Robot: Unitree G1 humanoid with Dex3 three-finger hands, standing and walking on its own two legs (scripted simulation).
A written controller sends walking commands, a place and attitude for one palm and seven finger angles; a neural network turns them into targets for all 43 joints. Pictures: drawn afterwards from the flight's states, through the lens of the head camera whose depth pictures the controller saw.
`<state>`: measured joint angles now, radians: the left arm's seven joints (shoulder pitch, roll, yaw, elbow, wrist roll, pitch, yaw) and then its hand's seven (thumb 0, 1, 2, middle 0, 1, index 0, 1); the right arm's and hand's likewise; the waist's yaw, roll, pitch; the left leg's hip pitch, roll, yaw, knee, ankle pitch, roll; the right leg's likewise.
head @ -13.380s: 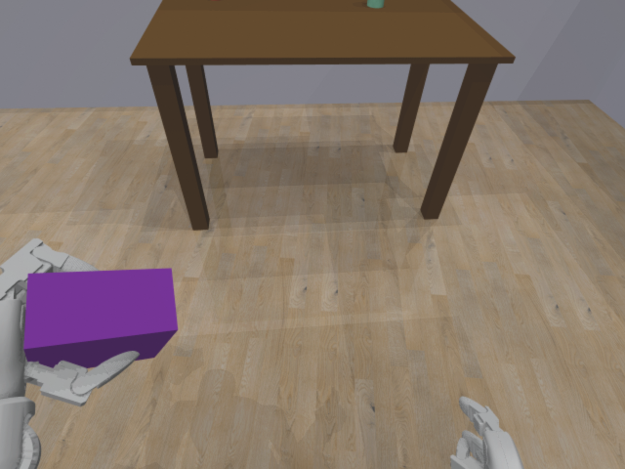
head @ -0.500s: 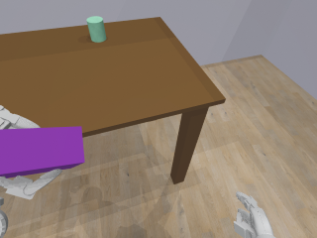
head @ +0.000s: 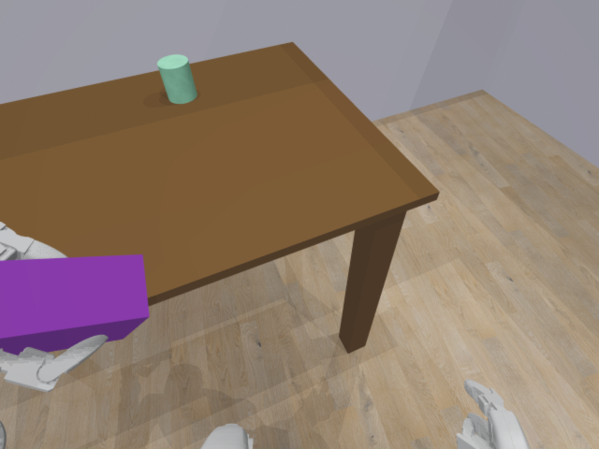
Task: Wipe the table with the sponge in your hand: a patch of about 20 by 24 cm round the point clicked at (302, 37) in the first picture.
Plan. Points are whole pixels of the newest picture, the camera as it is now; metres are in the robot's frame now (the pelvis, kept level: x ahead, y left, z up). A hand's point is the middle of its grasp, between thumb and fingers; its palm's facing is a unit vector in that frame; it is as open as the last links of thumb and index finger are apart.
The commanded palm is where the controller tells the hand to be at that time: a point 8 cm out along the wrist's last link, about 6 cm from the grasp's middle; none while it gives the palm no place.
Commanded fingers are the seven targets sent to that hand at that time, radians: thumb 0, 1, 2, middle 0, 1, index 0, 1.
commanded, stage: shuffle to correct the standing spot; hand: left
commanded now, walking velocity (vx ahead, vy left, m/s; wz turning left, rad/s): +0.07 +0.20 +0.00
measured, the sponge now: (91, 305) +0.22 +0.22 +0.15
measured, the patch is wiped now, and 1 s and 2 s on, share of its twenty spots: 0.00 0.00 0.00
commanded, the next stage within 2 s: come to a stop and stand still in 0.74 s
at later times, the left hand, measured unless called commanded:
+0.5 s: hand out of the picture +0.21 +0.40 +0.17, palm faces +0.47 -0.77 -0.43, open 10.4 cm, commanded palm +0.16 +0.42 +0.18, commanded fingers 0.00 0.10 1.30 -1.20 -1.60 -1.20 -1.60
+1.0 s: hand out of the picture +0.24 +0.49 +0.17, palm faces +0.50 -0.78 -0.37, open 10.4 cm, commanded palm +0.17 +0.51 +0.18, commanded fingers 0.00 0.10 1.30 -1.20 -1.60 -1.20 -1.60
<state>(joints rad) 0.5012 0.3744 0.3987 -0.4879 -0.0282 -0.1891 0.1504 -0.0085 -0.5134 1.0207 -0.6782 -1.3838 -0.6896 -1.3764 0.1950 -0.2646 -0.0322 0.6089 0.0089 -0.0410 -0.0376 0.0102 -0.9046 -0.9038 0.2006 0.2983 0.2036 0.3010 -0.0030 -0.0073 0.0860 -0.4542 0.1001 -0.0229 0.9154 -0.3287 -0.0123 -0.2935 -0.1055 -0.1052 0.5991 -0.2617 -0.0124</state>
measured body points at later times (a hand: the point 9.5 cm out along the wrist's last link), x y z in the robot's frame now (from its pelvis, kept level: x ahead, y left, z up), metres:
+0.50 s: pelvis +0.00 +0.14 -0.02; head +0.02 +0.14 +0.43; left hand +0.18 +0.44 +0.19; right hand +0.18 -0.08 -0.10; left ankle +0.05 +0.26 -0.73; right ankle +0.02 -0.02 -0.70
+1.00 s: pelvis +0.02 +0.22 -0.01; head +0.02 +0.22 +0.44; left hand +0.20 +0.53 +0.19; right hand +0.20 +0.01 -0.09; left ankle +0.06 +0.36 -0.73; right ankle +0.06 +0.12 -0.72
